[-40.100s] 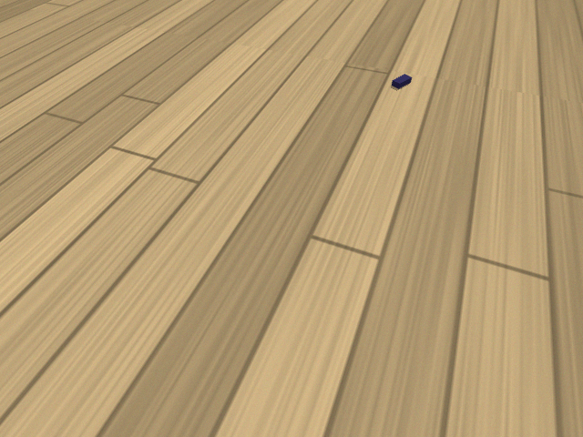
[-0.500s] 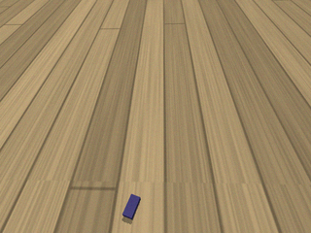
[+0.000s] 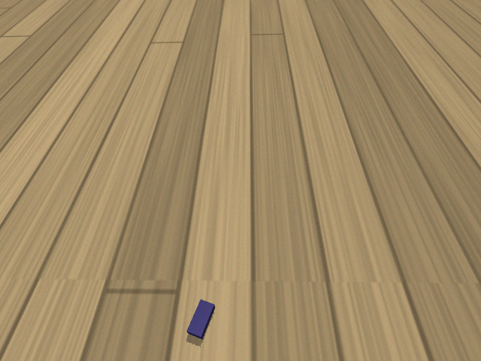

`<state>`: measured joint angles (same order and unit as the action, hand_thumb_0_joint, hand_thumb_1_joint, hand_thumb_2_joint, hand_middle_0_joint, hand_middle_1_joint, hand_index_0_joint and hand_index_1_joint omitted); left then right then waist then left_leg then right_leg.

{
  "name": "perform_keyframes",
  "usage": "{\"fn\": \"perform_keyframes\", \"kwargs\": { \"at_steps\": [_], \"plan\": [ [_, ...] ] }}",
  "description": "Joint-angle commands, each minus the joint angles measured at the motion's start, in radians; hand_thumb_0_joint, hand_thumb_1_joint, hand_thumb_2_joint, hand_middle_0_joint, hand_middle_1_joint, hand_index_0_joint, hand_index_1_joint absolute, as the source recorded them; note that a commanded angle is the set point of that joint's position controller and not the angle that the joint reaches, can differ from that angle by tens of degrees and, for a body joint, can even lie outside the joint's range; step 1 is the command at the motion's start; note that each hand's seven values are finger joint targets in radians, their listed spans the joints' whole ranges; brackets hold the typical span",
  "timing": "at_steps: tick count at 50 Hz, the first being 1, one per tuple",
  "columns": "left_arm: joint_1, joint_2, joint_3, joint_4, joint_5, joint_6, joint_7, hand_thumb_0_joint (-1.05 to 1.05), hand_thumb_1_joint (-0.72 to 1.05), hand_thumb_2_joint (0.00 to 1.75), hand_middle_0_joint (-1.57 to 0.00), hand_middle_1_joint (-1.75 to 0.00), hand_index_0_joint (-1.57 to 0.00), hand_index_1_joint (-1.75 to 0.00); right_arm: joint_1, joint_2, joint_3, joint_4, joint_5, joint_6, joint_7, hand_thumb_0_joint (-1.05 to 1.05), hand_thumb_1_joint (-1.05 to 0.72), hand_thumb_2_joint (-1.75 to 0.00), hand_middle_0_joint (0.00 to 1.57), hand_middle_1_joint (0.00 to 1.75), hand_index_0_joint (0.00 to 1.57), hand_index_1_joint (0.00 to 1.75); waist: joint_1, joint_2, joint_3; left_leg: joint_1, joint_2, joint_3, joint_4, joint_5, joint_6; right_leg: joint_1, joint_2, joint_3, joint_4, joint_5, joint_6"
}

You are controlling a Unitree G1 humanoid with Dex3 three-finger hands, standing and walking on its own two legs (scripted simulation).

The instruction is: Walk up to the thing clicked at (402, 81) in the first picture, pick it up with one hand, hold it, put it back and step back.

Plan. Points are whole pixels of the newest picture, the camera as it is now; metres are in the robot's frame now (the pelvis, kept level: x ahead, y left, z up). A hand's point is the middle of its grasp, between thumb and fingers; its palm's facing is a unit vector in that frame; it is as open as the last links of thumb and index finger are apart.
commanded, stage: step back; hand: left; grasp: from above
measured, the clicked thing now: (201, 318) +0.41 +0.19 -0.77
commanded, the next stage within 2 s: none
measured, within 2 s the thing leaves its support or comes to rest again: neither
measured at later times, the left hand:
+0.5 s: hand out of the picture +0.07 +0.32 -0.17, palm faces -0.06 -0.94 -0.34, open 7.4 cm
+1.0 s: hand out of the picture -0.05 +0.30 -0.15, palm faces -0.08 -0.91 -0.41, open 7.4 cm
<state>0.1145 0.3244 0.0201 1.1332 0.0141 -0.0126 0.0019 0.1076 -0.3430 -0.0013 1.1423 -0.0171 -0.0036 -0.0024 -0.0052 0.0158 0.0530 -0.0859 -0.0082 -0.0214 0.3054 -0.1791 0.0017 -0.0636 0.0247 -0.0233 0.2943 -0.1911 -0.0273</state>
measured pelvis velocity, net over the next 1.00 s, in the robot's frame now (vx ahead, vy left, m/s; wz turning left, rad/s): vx -0.18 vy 0.05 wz -0.08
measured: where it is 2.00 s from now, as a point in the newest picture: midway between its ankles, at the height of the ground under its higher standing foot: outside the picture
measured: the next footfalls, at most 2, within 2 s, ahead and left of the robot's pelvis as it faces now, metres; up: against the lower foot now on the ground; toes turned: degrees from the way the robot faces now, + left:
left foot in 0.30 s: -0.02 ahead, +0.16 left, +0.00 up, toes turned -2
right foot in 0.76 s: -0.11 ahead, -0.06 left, +0.00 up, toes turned -2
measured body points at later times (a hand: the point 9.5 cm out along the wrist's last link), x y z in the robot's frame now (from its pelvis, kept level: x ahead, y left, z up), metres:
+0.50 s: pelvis -0.07 +0.07 -0.01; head +0.01 +0.09 +0.43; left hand +0.08 +0.37 -0.15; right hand -0.01 -0.25 -0.13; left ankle -0.06 +0.16 -0.75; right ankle -0.11 -0.08 -0.66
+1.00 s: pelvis -0.18 +0.05 -0.01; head -0.13 +0.03 +0.43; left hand -0.05 +0.35 -0.12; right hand -0.11 -0.28 -0.14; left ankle -0.22 +0.20 -0.67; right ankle -0.15 -0.06 -0.75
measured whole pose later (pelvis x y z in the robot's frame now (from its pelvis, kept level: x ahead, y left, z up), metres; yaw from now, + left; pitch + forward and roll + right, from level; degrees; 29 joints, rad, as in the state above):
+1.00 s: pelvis -0.18 +0.05 -0.01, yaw -4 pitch -1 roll +2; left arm 0.16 0.34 0.07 0.81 0.04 0.04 0.00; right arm 0.16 -0.42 -0.04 0.89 0.01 0.04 -0.02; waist 0.01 0.02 0.15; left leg -0.40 -0.11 -0.13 1.11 -0.49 -0.01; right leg -0.30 0.00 0.05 0.56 -0.24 -0.02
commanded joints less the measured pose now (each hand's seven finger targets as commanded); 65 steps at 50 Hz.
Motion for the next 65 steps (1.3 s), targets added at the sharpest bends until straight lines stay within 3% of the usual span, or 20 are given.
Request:
{"fn": "perform_keyframes", "kwargs": {
  "at_steps": [1,7,12,14,17,19,22,33,38,39,40,41,45,52,56,58,59,60,63,65],
  "plan": [
    [-0.022,0.291,0.086,-0.099,-0.019,-0.010,0.030,0.00,0.90,0.90,-0.20,-0.30,-0.20,-0.30,-0.052,-0.223,-0.055,-0.098,0.021,0.001,-0.011,0.00,-0.90,-0.90,0.20,0.30,0.20,0.30,0.001,-0.055,-0.011,-0.088,0.064,-0.056,0.181,0.258,0.030,-0.046,-0.189,0.156,0.047,0.445,-0.054],
    [-0.071,0.314,0.103,-0.213,0.010,0.003,0.036,0.00,0.90,0.90,-0.20,-0.30,-0.20,-0.30,0.019,-0.222,-0.082,-0.159,0.013,0.036,-0.004,0.00,-0.90,-0.90,0.20,0.30,0.20,0.30,-0.001,-0.164,-0.091,-0.212,-0.022,-0.067,0.595,-0.368,0.031,-0.095,-0.405,0.309,0.075,0.524,-0.263],
    [-0.091,0.276,0.089,-0.268,0.014,0.022,0.031,0.00,0.90,0.90,-0.20,-0.30,-0.20,-0.30,0.045,-0.210,-0.086,-0.195,0.018,0.021,0.000,0.00,-0.90,-0.90,0.20,0.30,0.20,0.30,0.001,-0.130,-0.124,-0.220,-0.019,-0.017,0.354,-0.184,0.025,-0.030,-0.256,0.175,0.234,0.481,-0.152],
    [-0.092,0.285,0.089,-0.288,0.000,0.041,0.024,0.00,0.90,0.90,-0.20,-0.30,-0.20,-0.30,0.080,-0.204,-0.088,-0.198,0.002,0.010,-0.005,0.00,-0.90,-0.90,0.20,0.30,0.20,0.30,-0.023,-0.096,-0.110,-0.129,0.007,0.006,0.079,0.146,0.020,-0.062,-0.190,0.125,0.329,0.379,-0.079],
    [-0.072,0.217,0.081,-0.312,-0.010,0.063,0.030,0.00,0.90,0.90,-0.20,-0.30,-0.20,-0.30,0.079,-0.337,-0.125,-0.224,-0.020,0.003,-0.012,0.00,-0.90,-0.90,0.20,0.30,0.20,0.30,-0.015,0.116,-0.101,0.025,0.300,-0.327,0.092,0.666,0.188,-0.368,0.078,0.127,0.661,-0.427,0.000],
    [-0.077,0.234,0.083,-0.305,0.000,0.064,0.043,0.00,0.90,0.90,-0.20,-0.30,-0.20,-0.30,0.043,-0.364,-0.132,-0.246,-0.012,0.003,-0.019,0.00,-0.90,-0.90,0.20,0.30,0.20,0.30,-0.037,0.152,-0.073,-0.080,0.383,-0.423,0.047,0.555,0.277,-0.368,0.071,0.220,0.839,-0.474,0.004],
    [0.001,0.245,0.091,-0.294,-0.016,0.066,0.031,0.00,0.90,0.90,-0.20,-0.30,-0.20,-0.30,-0.027,-0.287,-0.108,-0.285,-0.013,-0.001,-0.033,0.00,-0.90,-0.90,0.20,0.30,0.20,0.30,0.024,0.112,-0.081,0.020,0.246,-0.202,0.135,0.600,0.206,-0.447,0.082,0.234,0.919,-0.330,0.005],
    [0.020,0.232,0.107,-0.348,0.004,0.045,0.018,0.00,0.90,0.90,-0.20,-0.30,-0.20,-0.30,0.061,-0.291,-0.117,-0.337,-0.004,0.008,-0.034,0.00,-0.90,-0.90,0.20,0.30,0.20,0.30,-0.040,0.117,-0.123,0.063,0.267,-0.202,0.205,0.486,0.239,-0.329,0.007,0.109,0.518,-0.309,0.046],
    [0.161,0.252,0.120,-0.294,0.024,0.027,0.014,0.00,0.90,0.90,-0.20,-0.30,-0.20,-0.30,-0.034,-0.271,-0.104,-0.360,0.021,0.023,-0.023,0.00,-0.90,-0.90,0.20,0.30,0.20,0.30,0.040,0.038,-0.161,-0.206,0.172,-0.135,0.321,0.142,0.109,-0.024,-0.063,0.147,0.129,0.065,-0.021],
    [0.139,0.316,0.136,-0.316,0.030,0.022,0.014,0.00,0.90,0.90,-0.20,-0.30,-0.20,-0.30,-0.039,-0.238,-0.093,-0.371,0.029,0.022,-0.021,0.00,-0.90,-0.90,0.20,0.30,0.20,0.30,0.035,-0.125,-0.131,-0.351,0.047,-0.092,0.437,-0.032,0.049,-0.008,-0.197,0.359,0.101,0.138,-0.091],
    [0.074,0.394,0.148,-0.347,0.018,0.029,0.010,0.00,0.90,0.90,-0.20,-0.30,-0.20,-0.30,-0.055,-0.217,-0.094,-0.372,0.029,0.028,-0.030,0.00,-0.90,-0.90,0.20,0.30,0.20,0.30,0.057,-0.293,-0.063,-0.369,-0.106,-0.024,0.671,-0.408,0.006,-0.182,-0.382,0.537,0.016,0.172,-0.258],
    [-0.006,0.405,0.149,-0.392,0.029,0.023,0.013,0.00,0.90,0.90,-0.20,-0.30,-0.20,-0.30,-0.013,-0.245,-0.108,-0.350,0.023,0.036,-0.035,0.00,-0.90,-0.90,0.20,0.30,0.20,0.30,0.038,-0.288,-0.009,-0.298,-0.079,-0.110,0.864,-0.469,-0.008,-0.342,-0.447,0.612,-0.004,0.178,-0.314],
    [-0.082,0.277,0.126,-0.420,0.020,0.024,0.021,0.00,0.90,0.90,-0.20,-0.30,-0.20,-0.30,0.072,-0.232,-0.090,-0.302,0.030,0.029,-0.027,0.00,-0.90,-0.90,0.20,0.30,0.20,0.30,-0.020,-0.175,0.023,-0.357,-0.129,-0.129,0.906,-0.308,-0.007,-0.257,-0.209,0.250,0.083,0.271,-0.162],
    [0.061,0.264,0.123,-0.437,0.022,0.038,0.031,0.00,0.90,0.90,-0.20,-0.30,-0.20,-0.30,0.085,-0.220,-0.079,-0.341,0.017,0.005,-0.037,0.00,-0.90,-0.90,0.20,0.30,0.20,0.30,0.049,-0.207,-0.148,-0.374,-0.011,-0.063,0.452,-0.343,-0.023,0.123,-0.264,0.276,0.227,0.462,-0.198],
    [0.015,0.269,0.110,-0.462,-0.001,0.067,0.016,0.00,0.90,0.90,-0.20,-0.30,-0.20,-0.30,0.170,-0.224,-0.103,-0.306,-0.010,-0.004,-0.032,0.00,-0.90,-0.90,0.20,0.30,0.20,0.30,-0.002,-0.164,-0.147,-0.110,-0.011,0.008,0.047,0.056,0.008,-0.078,-0.184,0.204,0.355,0.308,-0.096],
    [0.032,0.205,0.099,-0.474,-0.006,0.069,0.013,0.00,0.90,0.90,-0.20,-0.30,-0.20,-0.30,0.110,-0.373,-0.137,-0.334,-0.032,-0.005,-0.025,0.00,-0.90,-0.90,0.20,0.30,0.20,0.30,0.015,0.202,-0.112,0.027,0.320,-0.443,0.012,0.251,0.143,-0.456,0.060,0.092,0.599,-0.308,-0.005],
    [-0.046,0.257,0.123,-0.477,0.010,0.069,0.030,0.00,0.90,0.90,-0.20,-0.30,-0.20,-0.30,0.095,-0.431,-0.144,-0.353,-0.024,-0.001,-0.020,0.00,-0.90,-0.90,0.20,0.30,0.20,0.30,-0.053,0.217,-0.070,-0.214,0.436,-0.532,0.004,0.248,0.282,-0.369,0.069,0.185,0.780,-0.487,0.015],
    [-0.048,0.281,0.128,-0.460,0.017,0.069,0.032,0.00,0.90,0.90,-0.20,-0.30,-0.20,-0.30,0.046,-0.406,-0.141,-0.356,-0.024,-0.007,-0.025,0.00,-0.90,-0.90,0.20,0.30,0.20,0.30,-0.037,0.189,-0.013,-0.295,0.439,-0.532,-0.015,0.187,0.306,-0.353,0.056,0.234,0.905,-0.446,0.011],
    [0.088,0.250,0.127,-0.409,-0.007,0.072,0.017,0.00,0.90,0.90,-0.20,-0.30,-0.20,-0.30,-0.055,-0.287,-0.107,-0.385,-0.024,-0.011,-0.032,0.00,-0.90,-0.90,0.20,0.30,0.20,0.30,0.061,0.100,-0.010,-0.147,0.236,-0.198,0.078,0.341,0.182,-0.463,0.102,0.252,0.997,-0.284,0.005],
    [0.103,0.258,0.135,-0.394,0.002,0.069,0.013,0.00,0.90,0.90,-0.20,-0.30,-0.20,-0.30,-0.005,-0.269,-0.109,-0.373,-0.014,-0.013,-0.030,0.00,-0.90,-0.90,0.20,0.30,0.20,0.30,0.040,0.091,-0.031,-0.087,0.222,-0.197,0.087,0.301,0.183,-0.461,0.113,0.232,1.009,-0.262,0.030]
  ]
}}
